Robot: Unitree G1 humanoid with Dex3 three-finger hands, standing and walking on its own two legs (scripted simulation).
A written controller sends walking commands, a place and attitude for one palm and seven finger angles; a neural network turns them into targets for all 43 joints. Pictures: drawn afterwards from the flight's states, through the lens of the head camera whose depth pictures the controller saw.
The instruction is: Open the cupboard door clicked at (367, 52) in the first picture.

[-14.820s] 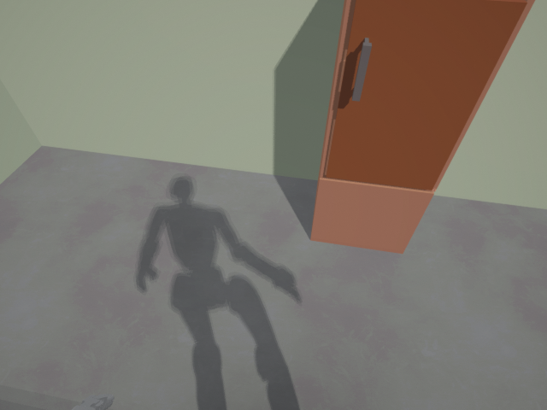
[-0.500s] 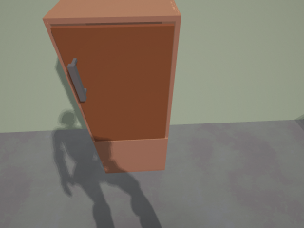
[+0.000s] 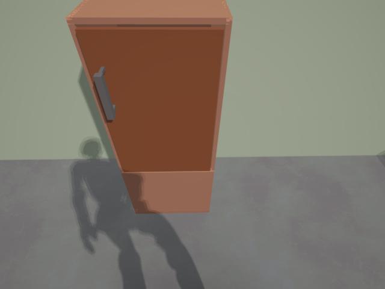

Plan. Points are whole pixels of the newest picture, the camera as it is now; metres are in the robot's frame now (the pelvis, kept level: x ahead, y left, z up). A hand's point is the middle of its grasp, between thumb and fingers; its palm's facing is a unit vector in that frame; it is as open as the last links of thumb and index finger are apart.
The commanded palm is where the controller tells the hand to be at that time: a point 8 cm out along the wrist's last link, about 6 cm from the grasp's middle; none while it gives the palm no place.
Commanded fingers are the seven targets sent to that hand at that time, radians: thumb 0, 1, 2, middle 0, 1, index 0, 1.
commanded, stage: shuffle to correct the standing spot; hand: left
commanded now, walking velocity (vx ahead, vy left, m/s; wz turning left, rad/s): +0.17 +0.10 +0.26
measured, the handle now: (106, 94) +0.61 +0.30 +0.08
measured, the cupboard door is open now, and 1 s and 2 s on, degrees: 0 0 0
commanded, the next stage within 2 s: come to a stop and stand still in 0.42 s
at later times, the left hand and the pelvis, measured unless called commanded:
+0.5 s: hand out of the picture +0.06 +0.20 -0.15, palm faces +0.19 -0.96 -0.22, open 7.2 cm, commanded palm none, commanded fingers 0.00 0.90 0.90 -0.20 -0.30 -0.20 -0.30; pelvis +0.06 +0.02 +0.01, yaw +7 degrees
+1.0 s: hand out of the picture +0.08 +0.21 -0.17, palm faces +0.11 -0.97 -0.22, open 7.3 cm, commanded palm none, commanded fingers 0.00 0.90 0.90 -0.20 -0.30 -0.20 -0.30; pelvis +0.08 +0.03 +0.00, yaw +5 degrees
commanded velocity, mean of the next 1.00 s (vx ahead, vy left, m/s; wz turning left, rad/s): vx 0.03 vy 0.01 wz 0.05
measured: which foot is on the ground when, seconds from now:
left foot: down 0.00-0.30, up 0.32-0.62, down 0.64-1.00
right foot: down 0.00-0.64, up 0.66-0.88, down 0.90-1.00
